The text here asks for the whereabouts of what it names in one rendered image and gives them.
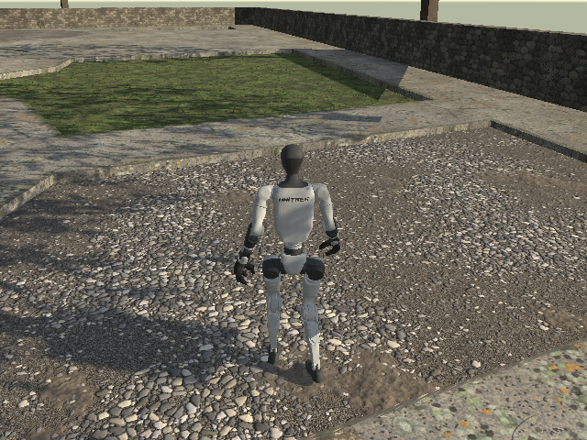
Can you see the robot left hand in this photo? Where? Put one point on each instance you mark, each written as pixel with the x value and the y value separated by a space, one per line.
pixel 238 270

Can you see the right robot upper arm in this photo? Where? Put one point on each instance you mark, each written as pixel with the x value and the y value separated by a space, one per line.
pixel 322 194

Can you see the left robot forearm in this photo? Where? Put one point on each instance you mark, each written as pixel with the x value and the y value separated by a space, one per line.
pixel 247 247

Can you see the right robot forearm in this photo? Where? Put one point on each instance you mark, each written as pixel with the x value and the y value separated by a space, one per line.
pixel 333 235

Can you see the robot torso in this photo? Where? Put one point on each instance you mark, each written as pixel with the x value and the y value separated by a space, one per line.
pixel 293 210

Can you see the robot right hand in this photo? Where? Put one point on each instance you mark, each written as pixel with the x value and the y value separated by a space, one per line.
pixel 334 250

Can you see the robot left thigh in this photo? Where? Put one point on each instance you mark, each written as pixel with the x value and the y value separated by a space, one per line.
pixel 271 268

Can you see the left robot upper arm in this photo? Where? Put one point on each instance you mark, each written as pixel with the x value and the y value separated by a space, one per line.
pixel 259 210

